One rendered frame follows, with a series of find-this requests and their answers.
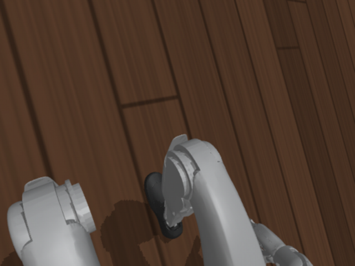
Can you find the right robot hand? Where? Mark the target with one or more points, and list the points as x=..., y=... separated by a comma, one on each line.
x=267, y=241

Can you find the right robot foot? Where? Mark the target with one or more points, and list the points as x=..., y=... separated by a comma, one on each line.
x=152, y=185

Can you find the right robot arm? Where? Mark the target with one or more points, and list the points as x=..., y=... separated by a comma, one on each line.
x=289, y=256

